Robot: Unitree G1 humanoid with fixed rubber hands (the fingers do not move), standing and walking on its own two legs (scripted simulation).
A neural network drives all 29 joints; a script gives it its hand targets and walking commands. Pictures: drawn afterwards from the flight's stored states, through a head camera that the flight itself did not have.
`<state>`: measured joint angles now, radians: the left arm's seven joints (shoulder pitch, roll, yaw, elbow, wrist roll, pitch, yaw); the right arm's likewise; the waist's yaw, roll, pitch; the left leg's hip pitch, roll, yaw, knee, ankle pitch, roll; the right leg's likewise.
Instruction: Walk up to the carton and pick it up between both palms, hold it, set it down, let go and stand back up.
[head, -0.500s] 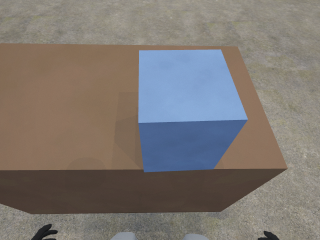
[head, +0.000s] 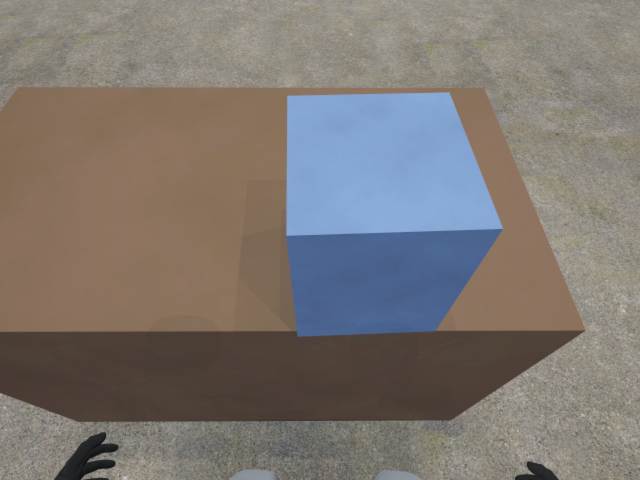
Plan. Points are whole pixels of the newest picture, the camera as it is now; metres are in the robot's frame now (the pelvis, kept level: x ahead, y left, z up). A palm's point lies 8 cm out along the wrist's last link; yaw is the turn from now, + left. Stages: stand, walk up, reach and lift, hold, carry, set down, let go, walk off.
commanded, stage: walk up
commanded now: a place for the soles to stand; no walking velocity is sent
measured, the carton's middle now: (367, 223) +0.41 -0.07 +0.05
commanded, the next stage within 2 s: reach and lift in 0.70 s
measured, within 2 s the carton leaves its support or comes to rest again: neither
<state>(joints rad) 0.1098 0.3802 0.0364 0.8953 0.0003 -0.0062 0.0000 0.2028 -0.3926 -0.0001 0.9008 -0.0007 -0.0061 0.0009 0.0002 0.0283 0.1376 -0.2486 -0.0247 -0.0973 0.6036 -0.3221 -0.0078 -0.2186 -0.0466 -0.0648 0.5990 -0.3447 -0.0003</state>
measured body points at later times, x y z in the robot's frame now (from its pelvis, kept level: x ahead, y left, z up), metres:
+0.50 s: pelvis -0.01 +0.00 +0.00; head +0.03 -0.01 +0.45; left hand +0.11 +0.31 -0.11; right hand +0.07 -0.31 -0.12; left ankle +0.00 +0.13 -0.73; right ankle -0.01 -0.13 -0.73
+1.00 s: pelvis -0.01 -0.01 +0.00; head +0.03 +0.00 +0.45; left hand +0.17 +0.28 -0.10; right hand +0.14 -0.32 -0.09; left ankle +0.00 +0.13 -0.73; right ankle -0.01 -0.13 -0.73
